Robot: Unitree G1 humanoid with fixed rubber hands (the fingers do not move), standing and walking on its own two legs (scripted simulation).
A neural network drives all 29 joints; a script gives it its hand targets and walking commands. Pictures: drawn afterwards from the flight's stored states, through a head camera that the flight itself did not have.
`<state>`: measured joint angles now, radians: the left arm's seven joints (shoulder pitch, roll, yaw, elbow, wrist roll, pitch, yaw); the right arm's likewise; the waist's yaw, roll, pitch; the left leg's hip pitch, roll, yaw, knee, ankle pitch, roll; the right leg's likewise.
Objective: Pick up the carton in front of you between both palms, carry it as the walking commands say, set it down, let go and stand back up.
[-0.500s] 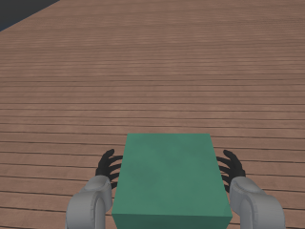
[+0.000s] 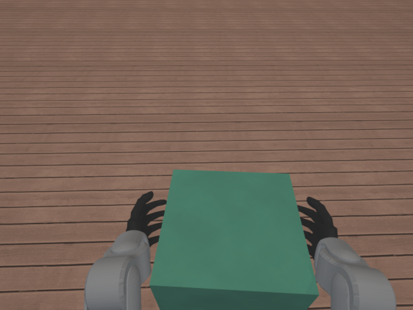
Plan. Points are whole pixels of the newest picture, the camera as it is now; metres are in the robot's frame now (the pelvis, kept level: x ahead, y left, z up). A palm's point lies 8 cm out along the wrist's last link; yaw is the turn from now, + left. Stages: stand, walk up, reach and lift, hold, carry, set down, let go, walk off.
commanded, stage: carry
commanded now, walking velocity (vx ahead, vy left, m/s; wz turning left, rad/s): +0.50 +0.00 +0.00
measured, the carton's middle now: (227, 256) +0.24 +0.00 +0.01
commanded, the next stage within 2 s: none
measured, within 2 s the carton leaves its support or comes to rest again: neither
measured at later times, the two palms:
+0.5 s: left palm (177, 125) +0.55 +0.11 +0.07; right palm (289, 123) +0.58 -0.18 +0.06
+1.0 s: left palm (172, 61) +0.92 +0.17 +0.07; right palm (255, 62) +0.91 -0.13 +0.07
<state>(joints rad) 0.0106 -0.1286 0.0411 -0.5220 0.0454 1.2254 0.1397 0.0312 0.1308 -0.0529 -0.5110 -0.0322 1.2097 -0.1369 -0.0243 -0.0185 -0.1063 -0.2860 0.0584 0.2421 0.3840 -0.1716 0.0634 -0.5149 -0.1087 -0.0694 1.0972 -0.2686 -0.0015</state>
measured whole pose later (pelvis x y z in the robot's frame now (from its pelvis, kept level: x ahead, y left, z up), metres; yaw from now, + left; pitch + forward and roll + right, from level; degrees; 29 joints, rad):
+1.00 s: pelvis +0.68 +0.02 -0.01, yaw -1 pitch +3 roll +0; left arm 0.02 -0.13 0.05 -0.56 0.04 1.22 0.13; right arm 0.02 0.13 -0.04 -0.53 -0.04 1.21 -0.14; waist -0.02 -0.03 -0.05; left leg -0.37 0.04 0.25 0.46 -0.15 0.09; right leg -0.35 -0.07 -0.05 1.17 -0.36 -0.01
